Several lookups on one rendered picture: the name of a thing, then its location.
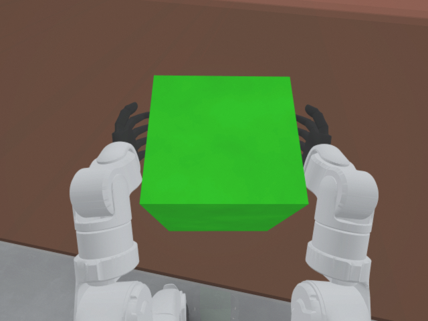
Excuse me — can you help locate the robot right hand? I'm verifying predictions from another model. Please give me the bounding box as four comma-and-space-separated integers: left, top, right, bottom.
296, 104, 332, 167

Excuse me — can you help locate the robot right forearm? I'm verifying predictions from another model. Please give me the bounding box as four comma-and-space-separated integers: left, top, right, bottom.
304, 144, 379, 321

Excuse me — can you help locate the carton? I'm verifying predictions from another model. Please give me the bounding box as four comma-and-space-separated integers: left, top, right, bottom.
140, 76, 309, 231

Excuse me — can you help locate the robot left hand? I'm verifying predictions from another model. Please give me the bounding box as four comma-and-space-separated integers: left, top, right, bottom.
112, 102, 150, 162

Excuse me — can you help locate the left robot shin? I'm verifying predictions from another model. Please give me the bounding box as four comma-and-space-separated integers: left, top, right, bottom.
163, 284, 178, 290

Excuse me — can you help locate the robot left forearm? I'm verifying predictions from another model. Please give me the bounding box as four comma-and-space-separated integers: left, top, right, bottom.
70, 142, 142, 321

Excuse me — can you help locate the right robot upper arm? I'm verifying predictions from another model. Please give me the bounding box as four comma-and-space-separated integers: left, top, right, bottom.
291, 280, 370, 321

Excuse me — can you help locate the left robot upper arm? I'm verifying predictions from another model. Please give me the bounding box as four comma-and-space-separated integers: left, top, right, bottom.
75, 281, 153, 321

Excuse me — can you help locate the robot left thigh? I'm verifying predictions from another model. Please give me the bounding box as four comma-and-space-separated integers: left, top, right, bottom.
152, 289, 186, 321

